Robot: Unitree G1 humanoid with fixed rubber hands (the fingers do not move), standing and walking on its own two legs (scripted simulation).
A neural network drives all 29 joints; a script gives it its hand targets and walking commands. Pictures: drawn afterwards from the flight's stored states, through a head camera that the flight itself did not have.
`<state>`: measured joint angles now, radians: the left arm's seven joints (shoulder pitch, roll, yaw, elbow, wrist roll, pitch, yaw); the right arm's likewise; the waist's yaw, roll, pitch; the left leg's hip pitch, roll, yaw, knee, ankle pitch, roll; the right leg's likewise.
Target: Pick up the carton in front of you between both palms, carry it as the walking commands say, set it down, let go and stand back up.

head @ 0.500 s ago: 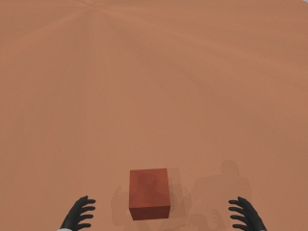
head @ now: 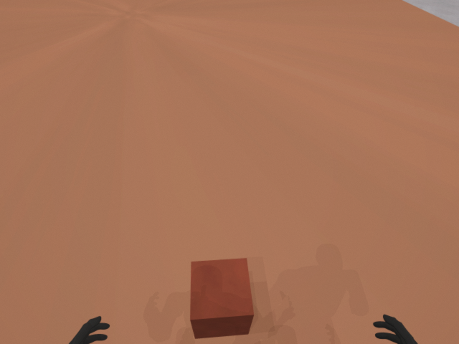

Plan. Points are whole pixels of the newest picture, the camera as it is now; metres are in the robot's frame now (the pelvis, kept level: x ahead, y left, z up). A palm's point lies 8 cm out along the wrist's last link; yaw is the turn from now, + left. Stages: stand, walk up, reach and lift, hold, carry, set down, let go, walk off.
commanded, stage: stand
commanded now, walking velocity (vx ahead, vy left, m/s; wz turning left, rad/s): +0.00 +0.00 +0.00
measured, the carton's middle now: (220, 299) +0.43 +0.04 -0.65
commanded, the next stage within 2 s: none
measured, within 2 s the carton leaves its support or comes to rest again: neither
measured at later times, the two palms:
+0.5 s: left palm out of the picture +0.09 +0.29 -0.09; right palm out of the picture +0.10 -0.31 -0.08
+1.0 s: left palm out of the picture +0.07 +0.30 -0.09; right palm out of the picture +0.07 -0.32 -0.09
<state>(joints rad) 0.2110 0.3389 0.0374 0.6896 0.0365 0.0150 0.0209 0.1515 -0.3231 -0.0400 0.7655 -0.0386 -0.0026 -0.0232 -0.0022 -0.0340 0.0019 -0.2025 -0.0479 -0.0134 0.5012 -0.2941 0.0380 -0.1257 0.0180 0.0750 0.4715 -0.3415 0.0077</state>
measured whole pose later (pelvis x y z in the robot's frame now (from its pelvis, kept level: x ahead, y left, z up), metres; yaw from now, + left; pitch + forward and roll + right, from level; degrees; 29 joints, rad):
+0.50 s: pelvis -0.02 -0.01 +0.01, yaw +0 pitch -2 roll +0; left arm 0.19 0.36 0.02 0.82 0.03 0.00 0.02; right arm 0.13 -0.36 -0.02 0.90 -0.03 -0.01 -0.02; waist 0.00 -0.02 0.01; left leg -0.16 -0.04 -0.02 0.43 -0.23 0.03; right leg -0.08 0.02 0.06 0.41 -0.29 0.00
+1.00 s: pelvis -0.03 -0.01 +0.01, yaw +1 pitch -3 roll +0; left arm 0.16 0.38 0.02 0.94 0.02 -0.01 0.01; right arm 0.12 -0.38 -0.01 1.01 -0.02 -0.01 -0.01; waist -0.01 -0.02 0.03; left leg -0.14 -0.03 -0.04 0.37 -0.18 0.02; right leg -0.06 0.02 0.05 0.34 -0.24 0.00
